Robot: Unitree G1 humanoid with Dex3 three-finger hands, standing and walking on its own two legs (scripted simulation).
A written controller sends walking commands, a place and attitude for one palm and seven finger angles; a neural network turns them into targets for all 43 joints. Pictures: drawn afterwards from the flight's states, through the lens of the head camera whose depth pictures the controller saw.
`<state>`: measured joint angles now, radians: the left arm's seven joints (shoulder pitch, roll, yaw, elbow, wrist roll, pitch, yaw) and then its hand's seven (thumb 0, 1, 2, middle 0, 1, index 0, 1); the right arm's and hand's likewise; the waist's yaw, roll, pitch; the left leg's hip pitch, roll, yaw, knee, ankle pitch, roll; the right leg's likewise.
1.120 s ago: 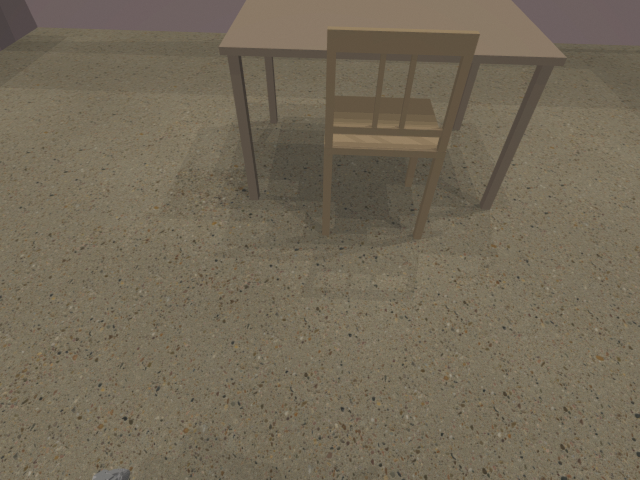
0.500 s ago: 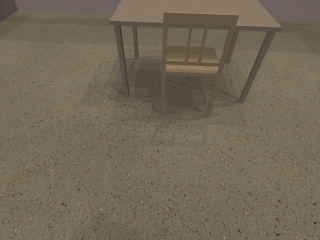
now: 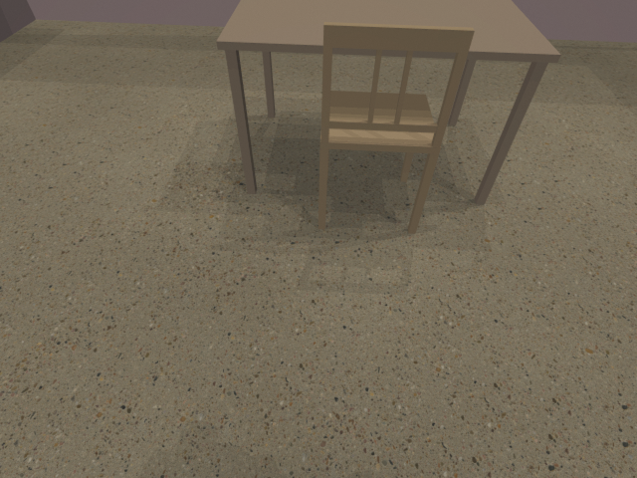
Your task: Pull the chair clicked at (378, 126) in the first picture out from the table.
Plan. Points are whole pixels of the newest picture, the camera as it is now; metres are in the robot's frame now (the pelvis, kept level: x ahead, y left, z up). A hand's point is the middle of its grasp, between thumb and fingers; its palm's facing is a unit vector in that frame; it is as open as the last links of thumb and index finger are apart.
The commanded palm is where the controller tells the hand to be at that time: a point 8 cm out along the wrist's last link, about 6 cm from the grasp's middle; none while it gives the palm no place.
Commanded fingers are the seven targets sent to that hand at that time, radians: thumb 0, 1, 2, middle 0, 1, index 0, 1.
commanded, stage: look at it before walking up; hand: left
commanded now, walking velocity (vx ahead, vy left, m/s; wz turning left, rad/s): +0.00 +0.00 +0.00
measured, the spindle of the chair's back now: (374, 87) +1.26 -0.11 -0.11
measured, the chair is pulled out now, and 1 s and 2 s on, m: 0.00 0.00 0.00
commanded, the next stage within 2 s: walk to a spot facing it in 0.32 s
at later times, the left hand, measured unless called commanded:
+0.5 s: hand out of the picture +0.07 +0.24 -0.16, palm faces -0.03 -0.94 -0.33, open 7.4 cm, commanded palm none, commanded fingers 0.00 0.90 0.90 -0.20 -0.30 -0.20 -0.30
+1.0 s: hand out of the picture +0.10 +0.16 -0.18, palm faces -0.14 -0.98 -0.16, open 7.4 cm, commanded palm none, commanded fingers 0.00 0.90 0.90 -0.20 -0.30 -0.20 -0.30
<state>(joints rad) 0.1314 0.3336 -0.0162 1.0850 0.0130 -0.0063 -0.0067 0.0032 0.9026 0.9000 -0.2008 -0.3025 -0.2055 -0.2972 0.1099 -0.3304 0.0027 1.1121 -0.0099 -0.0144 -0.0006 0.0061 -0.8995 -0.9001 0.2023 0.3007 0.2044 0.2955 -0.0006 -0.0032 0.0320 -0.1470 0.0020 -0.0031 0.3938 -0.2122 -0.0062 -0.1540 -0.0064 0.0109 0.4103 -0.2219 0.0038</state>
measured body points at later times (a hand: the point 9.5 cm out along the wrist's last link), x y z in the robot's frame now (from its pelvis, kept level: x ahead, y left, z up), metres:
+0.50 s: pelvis +0.01 +0.00 +0.00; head +0.01 +0.00 +0.45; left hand +0.08 +0.29 -0.13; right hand +0.09 -0.29 -0.13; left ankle +0.00 +0.12 -0.74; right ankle +0.00 -0.12 -0.74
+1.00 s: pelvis +0.13 -0.02 -0.01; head +0.15 -0.02 +0.44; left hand +0.11 +0.21 -0.16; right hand +0.13 -0.26 -0.16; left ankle +0.18 +0.10 -0.67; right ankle +0.03 -0.11 -0.74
